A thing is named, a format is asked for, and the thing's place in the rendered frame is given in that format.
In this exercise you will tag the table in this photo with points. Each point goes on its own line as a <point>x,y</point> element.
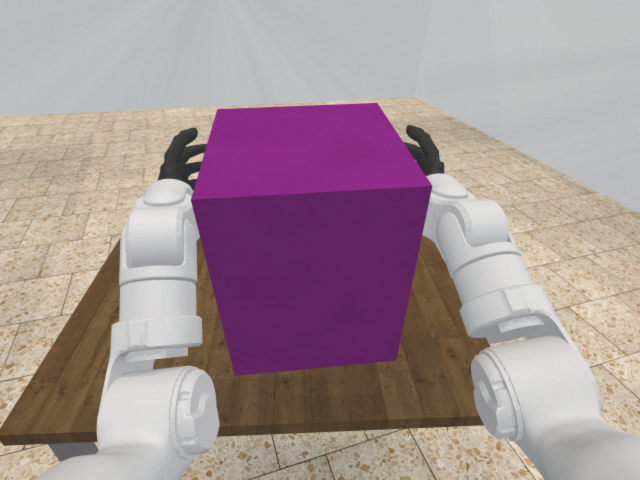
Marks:
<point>429,385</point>

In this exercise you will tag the left robot forearm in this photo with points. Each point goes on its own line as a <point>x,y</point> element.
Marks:
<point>158,276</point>

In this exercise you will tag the right robot hand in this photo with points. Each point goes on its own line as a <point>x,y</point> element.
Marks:
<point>427,155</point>

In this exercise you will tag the right robot forearm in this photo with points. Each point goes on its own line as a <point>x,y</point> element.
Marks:
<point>499,300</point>

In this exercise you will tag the robot right upper arm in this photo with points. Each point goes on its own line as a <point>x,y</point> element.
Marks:
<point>539,394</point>

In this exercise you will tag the left robot hand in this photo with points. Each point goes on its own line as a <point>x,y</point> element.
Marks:
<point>174,166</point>

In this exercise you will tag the carton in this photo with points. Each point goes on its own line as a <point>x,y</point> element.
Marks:
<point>310,219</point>

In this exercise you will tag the robot left upper arm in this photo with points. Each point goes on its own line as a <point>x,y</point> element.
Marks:
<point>152,424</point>

